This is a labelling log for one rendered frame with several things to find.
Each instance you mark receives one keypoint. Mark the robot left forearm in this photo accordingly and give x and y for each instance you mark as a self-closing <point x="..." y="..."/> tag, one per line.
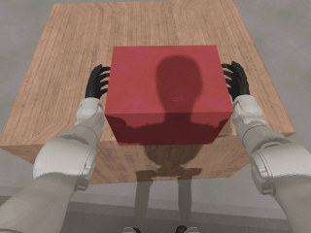
<point x="86" y="130"/>

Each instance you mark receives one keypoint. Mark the left robot upper arm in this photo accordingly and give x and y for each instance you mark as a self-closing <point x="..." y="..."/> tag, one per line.
<point x="65" y="167"/>

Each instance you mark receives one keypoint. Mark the carton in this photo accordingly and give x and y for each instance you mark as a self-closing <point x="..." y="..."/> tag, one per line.
<point x="167" y="95"/>

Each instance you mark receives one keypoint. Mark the right robot upper arm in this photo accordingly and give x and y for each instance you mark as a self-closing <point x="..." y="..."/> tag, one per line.
<point x="284" y="173"/>

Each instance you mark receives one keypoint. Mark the pedestal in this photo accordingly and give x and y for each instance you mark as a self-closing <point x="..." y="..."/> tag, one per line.
<point x="80" y="36"/>

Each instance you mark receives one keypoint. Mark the robot right hand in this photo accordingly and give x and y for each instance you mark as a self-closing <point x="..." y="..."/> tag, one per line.
<point x="238" y="83"/>

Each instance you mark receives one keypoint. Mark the robot right forearm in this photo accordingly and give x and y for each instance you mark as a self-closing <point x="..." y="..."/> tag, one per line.
<point x="251" y="129"/>

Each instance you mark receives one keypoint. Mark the robot left hand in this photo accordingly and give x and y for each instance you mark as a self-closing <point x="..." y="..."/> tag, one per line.
<point x="94" y="84"/>

